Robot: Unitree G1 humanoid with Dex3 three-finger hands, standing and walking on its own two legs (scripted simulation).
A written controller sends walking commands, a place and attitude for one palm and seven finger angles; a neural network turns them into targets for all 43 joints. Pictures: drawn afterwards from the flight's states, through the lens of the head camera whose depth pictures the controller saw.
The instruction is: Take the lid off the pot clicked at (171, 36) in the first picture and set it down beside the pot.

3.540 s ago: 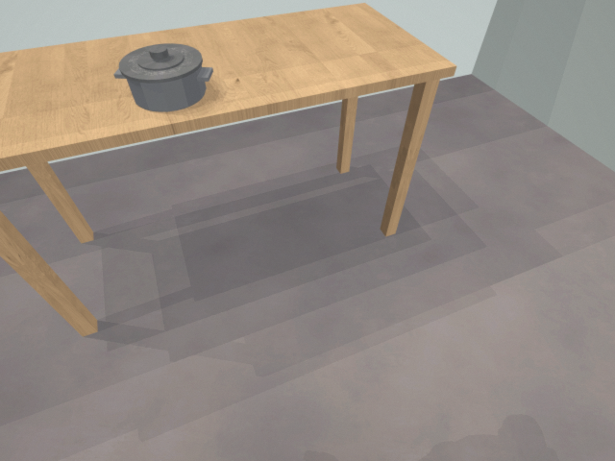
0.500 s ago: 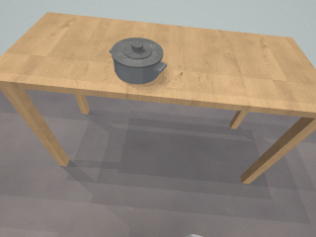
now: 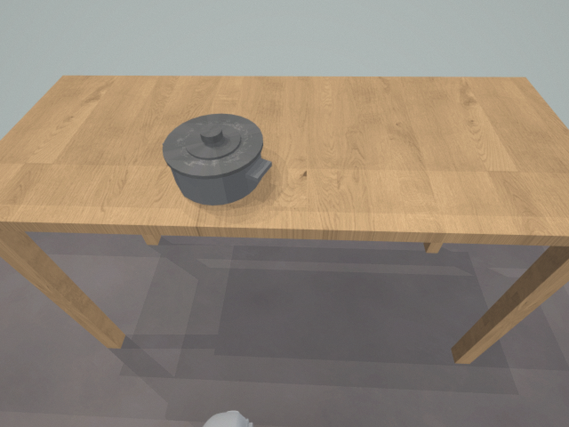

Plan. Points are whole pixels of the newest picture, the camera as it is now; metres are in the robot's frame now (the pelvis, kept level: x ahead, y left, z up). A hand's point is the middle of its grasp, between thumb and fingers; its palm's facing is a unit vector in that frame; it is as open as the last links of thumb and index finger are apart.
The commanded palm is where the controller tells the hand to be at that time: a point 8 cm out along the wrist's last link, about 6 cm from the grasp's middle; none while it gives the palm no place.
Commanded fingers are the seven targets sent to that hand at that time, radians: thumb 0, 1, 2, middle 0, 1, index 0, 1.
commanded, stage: take the last steps up to it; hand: left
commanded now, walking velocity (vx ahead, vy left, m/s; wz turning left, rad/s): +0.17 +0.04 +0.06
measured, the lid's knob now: (211, 133) +0.59 +0.17 +0.09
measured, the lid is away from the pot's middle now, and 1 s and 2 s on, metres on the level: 0.00 0.00 0.00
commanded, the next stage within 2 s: come to a stop and stand still in 0.06 s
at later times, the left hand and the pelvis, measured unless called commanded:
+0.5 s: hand out of the picture +0.12 +0.25 -0.19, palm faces +0.07 -0.98 -0.19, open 7.4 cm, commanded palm none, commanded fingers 0.00 0.90 0.90 -0.20 -0.30 -0.20 -0.30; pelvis +0.09 +0.06 +0.00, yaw -1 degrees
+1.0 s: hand out of the picture +0.14 +0.21 -0.18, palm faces -0.03 -0.97 -0.24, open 7.3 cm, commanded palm none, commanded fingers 0.00 0.90 0.90 -0.20 -0.30 -0.20 -0.30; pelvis +0.09 +0.03 -0.02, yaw -2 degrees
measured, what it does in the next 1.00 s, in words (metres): steps on the spot: left foot, then right foot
